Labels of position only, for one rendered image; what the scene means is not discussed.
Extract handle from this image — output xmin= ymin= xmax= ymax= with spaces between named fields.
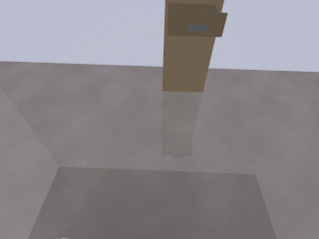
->
xmin=187 ymin=23 xmax=207 ymax=32

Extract cabinet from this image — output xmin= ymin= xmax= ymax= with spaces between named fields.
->
xmin=162 ymin=0 xmax=224 ymax=93

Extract drawer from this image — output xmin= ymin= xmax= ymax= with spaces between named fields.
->
xmin=167 ymin=3 xmax=227 ymax=38

